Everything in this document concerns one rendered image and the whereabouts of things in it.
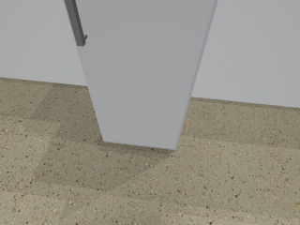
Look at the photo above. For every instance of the fridge door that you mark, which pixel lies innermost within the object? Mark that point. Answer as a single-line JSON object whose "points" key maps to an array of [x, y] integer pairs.
{"points": [[139, 62]]}

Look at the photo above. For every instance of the handle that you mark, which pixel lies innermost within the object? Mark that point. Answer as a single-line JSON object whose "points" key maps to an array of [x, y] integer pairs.
{"points": [[75, 22]]}

